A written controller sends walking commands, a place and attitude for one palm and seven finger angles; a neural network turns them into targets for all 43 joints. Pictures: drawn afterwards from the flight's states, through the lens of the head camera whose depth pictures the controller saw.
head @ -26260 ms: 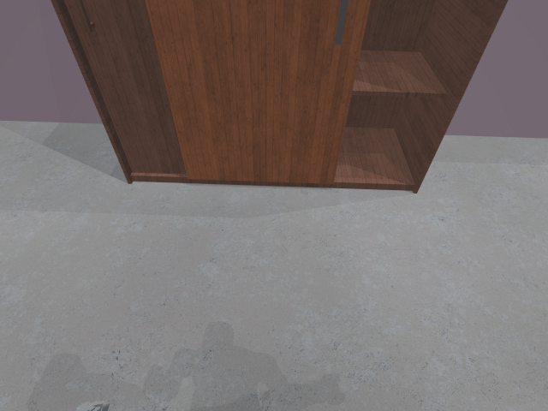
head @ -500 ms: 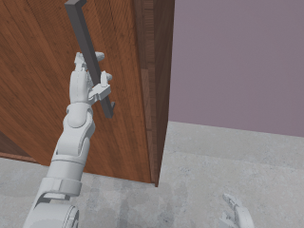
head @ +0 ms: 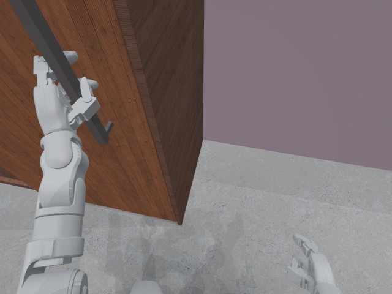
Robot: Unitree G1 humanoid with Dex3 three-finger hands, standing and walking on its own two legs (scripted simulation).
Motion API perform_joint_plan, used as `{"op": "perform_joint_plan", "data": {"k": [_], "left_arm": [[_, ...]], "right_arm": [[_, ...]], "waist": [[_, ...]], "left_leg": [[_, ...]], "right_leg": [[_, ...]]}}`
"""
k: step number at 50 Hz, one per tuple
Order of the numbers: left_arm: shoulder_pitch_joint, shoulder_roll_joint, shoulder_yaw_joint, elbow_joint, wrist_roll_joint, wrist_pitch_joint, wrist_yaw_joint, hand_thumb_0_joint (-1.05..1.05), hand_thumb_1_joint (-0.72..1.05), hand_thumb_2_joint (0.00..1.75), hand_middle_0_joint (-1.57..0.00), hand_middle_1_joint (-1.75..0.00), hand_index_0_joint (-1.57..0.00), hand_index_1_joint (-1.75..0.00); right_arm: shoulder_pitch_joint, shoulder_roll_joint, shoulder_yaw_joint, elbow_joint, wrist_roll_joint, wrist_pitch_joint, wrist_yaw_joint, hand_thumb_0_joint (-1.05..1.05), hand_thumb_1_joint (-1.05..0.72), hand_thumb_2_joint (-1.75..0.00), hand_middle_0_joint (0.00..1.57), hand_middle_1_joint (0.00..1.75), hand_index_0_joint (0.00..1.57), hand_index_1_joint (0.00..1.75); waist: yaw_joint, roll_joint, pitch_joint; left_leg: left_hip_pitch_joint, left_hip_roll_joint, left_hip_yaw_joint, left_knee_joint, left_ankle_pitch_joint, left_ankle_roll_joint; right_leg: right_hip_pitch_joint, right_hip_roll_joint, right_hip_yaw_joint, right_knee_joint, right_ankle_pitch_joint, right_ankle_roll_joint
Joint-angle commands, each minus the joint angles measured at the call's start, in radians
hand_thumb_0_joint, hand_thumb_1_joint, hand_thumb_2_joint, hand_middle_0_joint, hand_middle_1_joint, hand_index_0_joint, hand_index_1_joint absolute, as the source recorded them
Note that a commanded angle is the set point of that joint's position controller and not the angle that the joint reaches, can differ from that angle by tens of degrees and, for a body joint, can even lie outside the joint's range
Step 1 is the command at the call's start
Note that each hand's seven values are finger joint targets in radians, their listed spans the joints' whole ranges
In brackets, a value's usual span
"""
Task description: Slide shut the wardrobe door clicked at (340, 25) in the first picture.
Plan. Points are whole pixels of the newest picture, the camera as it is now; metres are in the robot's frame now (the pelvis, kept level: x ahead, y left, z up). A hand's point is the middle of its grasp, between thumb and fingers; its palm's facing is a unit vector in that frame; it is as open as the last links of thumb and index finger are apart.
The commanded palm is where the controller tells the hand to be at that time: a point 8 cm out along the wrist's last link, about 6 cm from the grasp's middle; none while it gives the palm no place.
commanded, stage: step sideways, sliding the door along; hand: left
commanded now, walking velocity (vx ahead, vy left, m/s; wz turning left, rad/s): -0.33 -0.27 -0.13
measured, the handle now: (77, 78) +0.42 +0.27 +0.18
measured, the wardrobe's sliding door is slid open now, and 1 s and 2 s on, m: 0.00 0.00 0.00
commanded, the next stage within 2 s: stop walking and hold the door there in 0.16 s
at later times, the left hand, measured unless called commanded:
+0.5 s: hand (85, 102) +0.38 +0.25 +0.17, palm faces +0.37 -0.90 -0.24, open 6.7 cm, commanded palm +0.34 +0.26 +0.17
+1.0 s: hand (86, 103) +0.37 +0.24 +0.17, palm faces +0.30 -0.94 -0.14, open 6.8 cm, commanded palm +0.33 +0.25 +0.17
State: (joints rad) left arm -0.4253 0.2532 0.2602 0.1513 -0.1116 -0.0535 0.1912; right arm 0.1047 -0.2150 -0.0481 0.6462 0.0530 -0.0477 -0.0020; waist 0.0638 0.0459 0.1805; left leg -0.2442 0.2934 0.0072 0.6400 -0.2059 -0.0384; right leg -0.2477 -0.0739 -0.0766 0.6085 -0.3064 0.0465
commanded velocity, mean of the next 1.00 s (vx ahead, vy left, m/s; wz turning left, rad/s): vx -0.08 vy -0.07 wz -0.03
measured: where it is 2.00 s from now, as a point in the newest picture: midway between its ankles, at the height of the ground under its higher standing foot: outside the picture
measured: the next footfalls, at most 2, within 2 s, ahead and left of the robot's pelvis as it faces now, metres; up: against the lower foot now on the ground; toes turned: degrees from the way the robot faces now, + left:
left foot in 0.48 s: +0.02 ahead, +0.20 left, +0.00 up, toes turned +3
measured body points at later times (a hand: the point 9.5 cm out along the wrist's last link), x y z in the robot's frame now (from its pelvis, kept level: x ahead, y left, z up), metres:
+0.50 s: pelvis +0.02 +0.01 +0.00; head +0.06 -0.01 +0.45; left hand +0.35 +0.29 +0.18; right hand +0.18 -0.25 -0.09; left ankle -0.02 +0.20 -0.73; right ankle +0.01 -0.14 -0.72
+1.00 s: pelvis -0.02 +0.05 +0.01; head -0.02 +0.05 +0.46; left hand +0.35 +0.29 +0.18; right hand +0.09 -0.21 -0.09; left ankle -0.02 +0.20 -0.73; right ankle +0.01 -0.13 -0.73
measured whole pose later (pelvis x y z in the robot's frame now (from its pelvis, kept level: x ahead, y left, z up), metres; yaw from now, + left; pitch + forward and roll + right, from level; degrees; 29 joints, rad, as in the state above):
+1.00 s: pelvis -0.02 +0.05 +0.01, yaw -9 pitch -2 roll +1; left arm -0.28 0.33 0.26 0.22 -0.08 -0.01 0.21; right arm 0.21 -0.23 0.01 0.67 0.03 -0.03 -0.08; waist -0.02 0.00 0.02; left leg -0.15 0.14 0.23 0.50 -0.29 -0.05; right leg -0.27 -0.13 0.01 0.48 -0.16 0.09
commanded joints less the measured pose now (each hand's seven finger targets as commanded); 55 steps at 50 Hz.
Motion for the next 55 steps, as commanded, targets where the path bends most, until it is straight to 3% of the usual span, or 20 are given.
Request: {"op": "perform_joint_plan", "data": {"k": [1,4,7,13,14,15,16,19,20,21,22,24,25,27,29,31,32,38,43,55], "left_arm": [[-0.326,-0.022,-0.306,-0.487,0.044,-0.168,-0.13,0.0,0.9,0.9,-0.45,-1.4,-0.45,-1.4],[-0.309,-0.013,-0.3,-0.503,0.055,-0.174,-0.132,0.0,0.9,0.9,-0.45,-1.4,-0.45,-1.4],[-0.264,0.008,-0.293,-0.508,0.064,-0.175,-0.125,0.0,0.9,0.9,-0.45,-1.4,-0.45,-1.4],[-0.215,0.018,-0.268,-0.537,0.065,-0.185,-0.12,0.0,0.9,0.9,-0.45,-1.4,-0.45,-1.4],[-0.083,0.6,0.339,-0.209,0.081,-0.175,-0.062,0.0,0.9,0.9,-0.45,-1.4,-0.45,-1.4],[-0.066,0.385,0.13,-0.244,0.074,-0.174,-0.09,0.0,0.9,0.9,-0.45,-1.4,-0.45,-1.4],[-0.099,0.313,0.056,-0.328,0.067,-0.182,-0.103,0.0,0.9,0.9,-0.45,-1.4,-0.45,-1.4],[-0.017,0.353,0.102,-0.248,0.058,-0.171,-0.097,0.0,0.9,0.9,-0.45,-1.4,-0.45,-1.4],[-0.005,0.365,0.127,-0.249,0.054,-0.161,-0.09,0.0,0.9,0.9,-0.45,-1.4,-0.45,-1.4],[0.006,0.355,0.131,-0.263,0.049,-0.151,-0.078,0.0,0.9,0.9,-0.45,-1.4,-0.45,-1.4],[0.033,0.342,0.118,-0.266,0.037,-0.141,-0.064,0.0,0.9,0.9,-0.45,-1.4,-0.45,-1.4],[-0.004,0.24,0.022,-0.403,0.033,-0.147,-0.075,0.0,0.9,0.9,-0.45,-1.4,-0.45,-1.4],[-0.008,0.184,-0.036,-0.423,0.047,-0.142,-0.083,0.0,0.9,0.9,-0.45,-1.4,-0.45,-1.4],[-0.008,0.244,0.002,-0.399,0.067,-0.118,-0.062,0.0,0.9,0.9,-0.45,-1.4,-0.45,-1.4],[-0.023,0.238,-0.005,-0.412,0.073,-0.115,-0.054,0.0,0.9,0.9,-0.45,-1.4,-0.45,-1.4],[-0.001,0.276,0.03,-0.376,0.068,-0.102,-0.038,0.0,0.9,0.9,-0.45,-1.4,-0.45,-1.4],[0.029,0.274,0.023,-0.344,0.063,-0.09,-0.032,0.0,0.9,0.9,-0.45,-1.4,-0.45,-1.4],[-0.052,0.226,-0.037,-0.316,0.059,-0.073,-0.029,0.0,0.9,0.9,-0.45,-1.4,-0.45,-1.4],[-0.091,0.193,-0.073,-0.265,0.058,-0.065,-0.026,0.0,0.9,0.9,-0.45,-1.4,-0.45,-1.4],[-0.222,0.149,-0.128,-0.23,0.064,-0.083,-0.024,0.0,0.9,0.9,-0.45,-1.4,-0.45,-1.4]], "right_arm": [[-0.036,-0.104,-0.044,-0.174,-0.004,-0.056,-0.005,0.0,-0.9,-0.9,0.2,0.3,0.2,0.3],[-0.023,-0.124,-0.052,-0.188,0.003,-0.072,0.008,0.0,-0.9,-0.9,0.2,0.3,0.2,0.3],[-0.011,-0.132,-0.055,-0.196,0.009,-0.076,0.013,0.0,-0.9,-0.9,0.2,0.3,0.2,0.3],[-0.004,-0.129,-0.051,-0.211,-0.002,-0.082,0.025,0.0,-0.9,-0.9,0.2,0.3,0.2,0.3],[0.046,-0.181,-0.081,-0.122,-0.017,-0.069,-0.002,0.0,-0.9,-0.9,0.2,0.3,0.2,0.3],[0.052,-0.153,-0.068,-0.151,-0.016,-0.054,-0.001,0.0,-0.9,-0.9,0.2,0.3,0.2,0.3],[0.025,-0.124,-0.051,-0.179,-0.005,-0.06,-0.002,0.0,-0.9,-0.9,0.2,0.3,0.2,0.3],[-0.004,-0.091,-0.028,-0.186,-0.003,-0.057,-0.039,0.0,-0.9,-0.9,0.2,0.3,0.2,0.3],[0.002,-0.089,-0.017,-0.176,-0.002,-0.056,-0.046,0.0,-0.9,-0.9,0.2,0.3,0.2,0.3],[-0.013,-0.087,-0.007,-0.172,-0.002,-0.056,-0.055,0.0,-0.9,-0.9,0.2,0.3,0.2,0.3],[-0.02,-0.102,-0.003,-0.161,-0.001,-0.053,-0.071,0.0,-0.9,-0.9,0.2,0.3,0.2,0.3],[-0.02,-0.131,-0.016,-0.197,-0.007,-0.06,-0.06,0.0,-0.9,-0.9,0.2,0.3,0.2,0.3],[-0.021,-0.122,-0.012,-0.199,-0.011,-0.072,-0.045,0.0,-0.9,-0.9,0.2,0.3,0.2,0.3],[-0.018,-0.127,-0.001,-0.185,-0.02,-0.078,-0.042,0.0,-0.9,-0.9,0.2,0.3,0.2,0.3],[-0.012,-0.126,0.011,-0.188,-0.014,-0.082,-0.038,0.0,-0.9,-0.9,0.2,0.3,0.2,0.3],[-0.004,-0.125,0.006,-0.181,-0.009,-0.078,-0.047,0.0,-0.9,-0.9,0.2,0.3,0.2,0.3],[0.0,-0.126,0.006,-0.167,-0.008,-0.071,-0.057,0.0,-0.9,-0.9,0.2,0.3,0.2,0.3],[-0.025,-0.118,0.026,-0.156,-0.02,-0.041,-0.081,0.0,-0.9,-0.9,0.2,0.3,0.2,0.3],[-0.036,-0.127,0.027,-0.146,-0.018,-0.029,-0.085,0.0,-0.9,-0.9,0.2,0.3,0.2,0.3],[-0.025,-0.128,0.021,-0.12,-0.021,-0.032,-0.09,0.0,-0.9,-0.9,0.2,0.3,0.2,0.3]], "waist": [[-0.098,0.046,-0.542],[-0.096,0.121,-0.515],[-0.103,0.095,-0.506],[-0.097,0.163,-0.487],[-0.072,0.175,-0.464],[-0.074,0.137,-0.483],[-0.081,0.099,-0.505],[-0.064,-0.244,-0.489],[-0.064,-0.278,-0.488],[-0.073,-0.265,-0.486],[-0.088,-0.162,-0.489],[-0.068,0.048,-0.534],[-0.073,0.158,-0.48],[-0.083,0.299,-0.369],[-0.088,0.153,-0.391],[-0.096,-0.016,-0.456],[-0.102,-0.072,-0.466],[-0.089,0.05,-0.435],[-0.083,0.034,-0.397],[-0.085,0.064,-0.403]], "left_leg": [[0.331,0.018,0.086,-0.039,0.717,0.052],[0.374,0.036,0.11,-0.044,0.826,0.046],[0.352,0.02,0.135,-0.041,0.766,0.029],[0.378,0.046,0.153,-0.099,0.785,0.039],[0.382,0.047,0.191,-0.107,0.732,0.03],[0.343,0.017,0.181,-0.041,0.688,0.014],[0.308,-0.021,0.214,0.012,0.545,0.0],[-0.035,-0.167,0.156,0.126,-0.249,0.002],[-0.086,-0.177,0.117,0.069,-0.298,0.011],[-0.07,-0.174,0.113,-0.034,-0.216,0.018],[0.054,-0.153,0.131,-0.196,0.05,0.025],[0.344,0.013,0.046,-0.188,0.732,0.073],[0.386,0.025,0.089,-0.184,0.802,0.084],[0.352,-0.012,0.157,-0.162,0.791,0.071],[0.295,-0.053,0.175,-0.095,0.704,0.045],[0.193,-0.123,0.193,-0.056,0.498,0.017],[0.153,-0.155,0.177,-0.087,0.384,0.011],[0.17,-0.138,0.189,-0.207,0.283,0.033],[0.122,-0.135,0.177,-0.258,0.136,0.043],[0.133,-0.14,0.183,-0.254,0.132,0.043]], "right_leg": [[0.13,-0.01,0.023,-0.055,0.685,0.02],[0.095,0.014,0.002,-0.089,0.545,0.012],[0.132,-0.001,0.015,-0.105,0.693,0.003],[0.087,0.038,-0.007,-0.091,0.5,0.008],[-0.005,0.034,0.001,-0.109,0.486,0.015],[0.081,0.012,0.02,-0.137,0.622,0.001],[0.135,-0.008,0.038,-0.154,0.815,-0.008],[0.279,-0.129,0.182,-0.079,1.231,-0.088],[0.313,-0.145,0.179,-0.05,1.233,-0.102],[0.308,-0.139,0.157,-0.013,1.203,-0.096],[0.255,-0.102,0.096,0.043,1.096,-0.062],[-0.002,0.017,0.045,0.067,0.405,0.01],[-0.066,0.045,0.016,0.038,0.175,0.008],[-0.093,0.044,-0.018,-0.017,0.166,-0.004],[0.037,0.038,-0.035,-0.107,0.413,-0.015],[0.192,-0.022,0.019,-0.087,0.844,-0.04],[0.217,-0.049,0.045,-0.068,0.908,-0.046],[0.132,-0.017,0.016,-0.088,0.613,-0.01],[0.109,0.0,0.017,-0.113,0.437,-0.004],[0.083,-0.004,0.024,-0.108,0.46,-0.013]]}}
